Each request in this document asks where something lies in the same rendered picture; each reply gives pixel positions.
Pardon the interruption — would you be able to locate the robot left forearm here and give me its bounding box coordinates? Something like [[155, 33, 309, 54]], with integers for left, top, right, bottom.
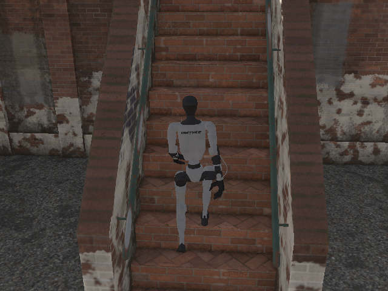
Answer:
[[168, 147, 179, 159]]

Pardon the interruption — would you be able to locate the right robot hand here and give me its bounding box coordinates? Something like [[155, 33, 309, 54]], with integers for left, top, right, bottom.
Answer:
[[209, 180, 224, 199]]

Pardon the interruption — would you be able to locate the right robot thigh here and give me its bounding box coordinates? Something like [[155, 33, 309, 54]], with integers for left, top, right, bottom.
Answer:
[[202, 166, 215, 188]]

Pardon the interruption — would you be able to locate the left robot upper arm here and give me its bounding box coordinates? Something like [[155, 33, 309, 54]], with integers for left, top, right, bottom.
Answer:
[[167, 122, 179, 153]]

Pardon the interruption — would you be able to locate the left robot hand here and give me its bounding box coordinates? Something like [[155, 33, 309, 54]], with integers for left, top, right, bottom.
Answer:
[[173, 154, 185, 164]]

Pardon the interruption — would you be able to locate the robot right forearm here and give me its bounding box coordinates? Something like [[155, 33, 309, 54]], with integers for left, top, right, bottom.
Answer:
[[212, 146, 224, 181]]

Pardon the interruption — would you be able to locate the right robot upper arm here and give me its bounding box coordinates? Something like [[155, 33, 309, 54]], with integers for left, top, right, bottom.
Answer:
[[204, 121, 218, 156]]

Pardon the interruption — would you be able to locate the right robot shin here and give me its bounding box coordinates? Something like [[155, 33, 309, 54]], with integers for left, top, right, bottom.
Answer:
[[202, 180, 212, 218]]

